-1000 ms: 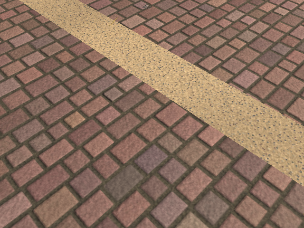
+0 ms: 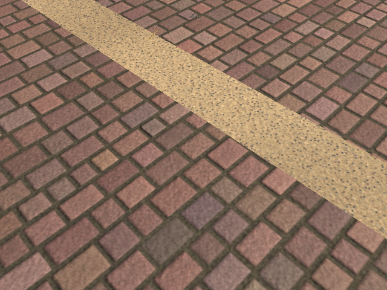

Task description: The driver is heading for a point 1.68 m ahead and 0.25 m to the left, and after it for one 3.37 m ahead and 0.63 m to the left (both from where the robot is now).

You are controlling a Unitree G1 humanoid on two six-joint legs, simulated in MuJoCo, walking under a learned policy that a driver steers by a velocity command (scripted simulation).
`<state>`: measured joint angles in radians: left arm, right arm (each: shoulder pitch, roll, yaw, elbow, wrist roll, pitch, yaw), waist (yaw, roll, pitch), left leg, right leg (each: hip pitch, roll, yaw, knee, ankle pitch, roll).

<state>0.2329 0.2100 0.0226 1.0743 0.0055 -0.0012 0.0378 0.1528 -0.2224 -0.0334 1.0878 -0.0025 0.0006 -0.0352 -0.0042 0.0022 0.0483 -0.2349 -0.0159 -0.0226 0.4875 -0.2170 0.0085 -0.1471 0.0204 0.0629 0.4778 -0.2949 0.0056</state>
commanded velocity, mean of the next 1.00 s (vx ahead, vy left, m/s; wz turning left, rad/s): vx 0.16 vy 0.00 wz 0.00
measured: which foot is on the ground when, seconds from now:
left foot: down 0.00-0.76, up 0.78-1.00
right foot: down 0.00-1.00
